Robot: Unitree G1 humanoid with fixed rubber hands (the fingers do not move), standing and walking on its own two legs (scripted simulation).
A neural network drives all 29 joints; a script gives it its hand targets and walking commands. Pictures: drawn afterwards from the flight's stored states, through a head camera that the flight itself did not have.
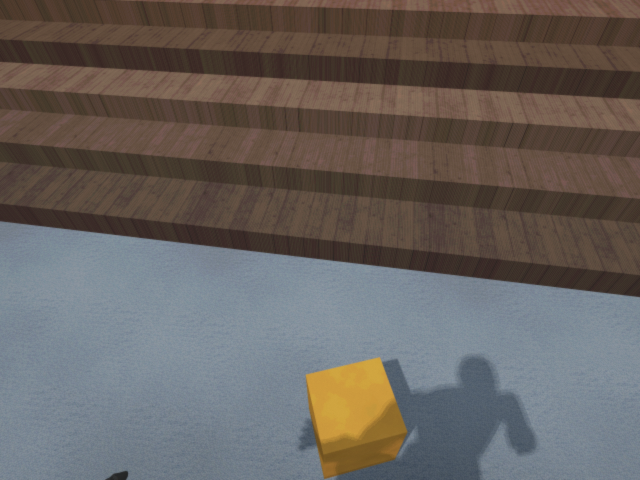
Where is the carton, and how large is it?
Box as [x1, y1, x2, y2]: [306, 357, 406, 478]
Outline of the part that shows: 379,357 306,374 309,410 324,478 394,459 404,438 406,429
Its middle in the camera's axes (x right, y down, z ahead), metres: +0.09 +0.49 +1.08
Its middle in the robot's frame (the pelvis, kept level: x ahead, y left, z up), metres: +0.43 -0.05 -0.66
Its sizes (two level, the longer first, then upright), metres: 0.210 0.200 0.250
